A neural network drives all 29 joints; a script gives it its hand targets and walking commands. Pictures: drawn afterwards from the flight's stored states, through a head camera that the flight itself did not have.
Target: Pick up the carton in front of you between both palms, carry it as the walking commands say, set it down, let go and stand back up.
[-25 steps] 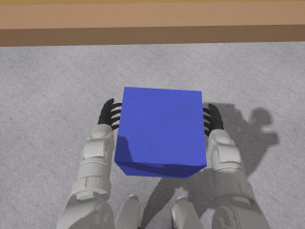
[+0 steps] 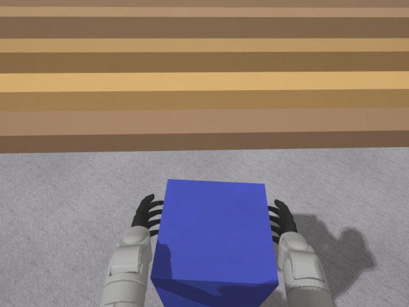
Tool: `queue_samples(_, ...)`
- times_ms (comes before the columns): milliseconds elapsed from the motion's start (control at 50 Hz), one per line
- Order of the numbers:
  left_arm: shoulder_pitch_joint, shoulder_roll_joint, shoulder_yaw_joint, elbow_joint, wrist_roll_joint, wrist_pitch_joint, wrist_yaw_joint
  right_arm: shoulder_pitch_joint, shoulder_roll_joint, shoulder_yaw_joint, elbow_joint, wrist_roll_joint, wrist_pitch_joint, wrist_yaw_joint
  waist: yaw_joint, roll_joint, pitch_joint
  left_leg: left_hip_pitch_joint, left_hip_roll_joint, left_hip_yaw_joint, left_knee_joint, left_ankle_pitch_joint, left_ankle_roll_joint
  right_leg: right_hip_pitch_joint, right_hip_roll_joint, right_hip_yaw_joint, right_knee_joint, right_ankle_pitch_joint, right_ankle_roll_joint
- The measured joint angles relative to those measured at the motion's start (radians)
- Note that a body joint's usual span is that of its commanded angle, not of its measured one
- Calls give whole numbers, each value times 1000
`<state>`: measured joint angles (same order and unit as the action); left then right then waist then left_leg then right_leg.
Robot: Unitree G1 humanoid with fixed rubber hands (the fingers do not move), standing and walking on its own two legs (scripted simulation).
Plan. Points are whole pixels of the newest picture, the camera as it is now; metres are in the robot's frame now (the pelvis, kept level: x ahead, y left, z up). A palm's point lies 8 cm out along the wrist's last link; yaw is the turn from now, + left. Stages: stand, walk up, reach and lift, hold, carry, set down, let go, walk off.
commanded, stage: reach and lift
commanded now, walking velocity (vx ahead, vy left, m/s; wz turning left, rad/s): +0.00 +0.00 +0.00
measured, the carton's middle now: (212, 249) +0.30 +0.00 -0.07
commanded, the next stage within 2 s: hold in 1.12 s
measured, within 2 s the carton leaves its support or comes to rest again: neither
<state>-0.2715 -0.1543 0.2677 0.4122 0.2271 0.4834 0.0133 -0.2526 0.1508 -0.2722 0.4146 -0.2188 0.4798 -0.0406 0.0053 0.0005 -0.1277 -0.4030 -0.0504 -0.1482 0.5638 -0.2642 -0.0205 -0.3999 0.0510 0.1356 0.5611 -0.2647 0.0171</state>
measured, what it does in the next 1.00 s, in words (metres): stands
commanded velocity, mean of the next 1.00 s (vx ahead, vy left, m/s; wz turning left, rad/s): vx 0.00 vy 0.00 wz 0.00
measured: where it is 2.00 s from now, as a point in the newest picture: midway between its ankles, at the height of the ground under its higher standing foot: outside the picture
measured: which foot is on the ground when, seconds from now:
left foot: down 0.00-1.00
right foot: down 0.00-1.00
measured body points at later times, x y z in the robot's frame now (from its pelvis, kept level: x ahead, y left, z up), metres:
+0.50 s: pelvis -0.02 +0.00 +0.01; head -0.04 +0.00 +0.46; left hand +0.30 +0.15 +0.04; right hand +0.30 -0.15 +0.03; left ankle +0.01 +0.13 -0.73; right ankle +0.01 -0.13 -0.73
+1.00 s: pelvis +0.00 +0.00 +0.01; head -0.03 +0.00 +0.46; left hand +0.31 +0.15 +0.04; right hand +0.30 -0.15 +0.04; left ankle +0.01 +0.13 -0.73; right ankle +0.01 -0.13 -0.73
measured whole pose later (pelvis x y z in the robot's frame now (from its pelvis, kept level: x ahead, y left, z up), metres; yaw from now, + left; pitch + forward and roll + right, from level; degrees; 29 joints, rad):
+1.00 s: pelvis +0.00 +0.00 +0.01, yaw +0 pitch -5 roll +0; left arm -0.29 -0.16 0.24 0.31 0.29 0.68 -0.01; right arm -0.27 0.15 -0.25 0.31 -0.28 0.68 0.00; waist 0.00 0.00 -0.01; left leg -0.09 -0.04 -0.14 0.37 -0.20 -0.01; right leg -0.09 0.04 0.14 0.37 -0.20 0.01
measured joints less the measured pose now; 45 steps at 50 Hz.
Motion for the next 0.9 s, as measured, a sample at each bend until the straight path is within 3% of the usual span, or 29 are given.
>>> queue_samples(220,-38,-9,19,-4,62,129,-17,-42,9,-30,6,-72,122,35,-5,-2,74,213,4,-2,-101,41,4,212,-11,-1,-97,37,-3)
queue_samples(340,-84,-21,61,21,90,121,-30,-82,7,-51,19,-87,127,40,1,-2,112,206,6,9,-85,42,3,200,-6,6,-78,41,-1)
queue_samples(900,-27,-7,-7,-91,65,180,-28,-33,7,11,-84,-72,185,37,-6,-4,125,293,13,9,-178,65,6,290,-15,-1,-175,65,-3)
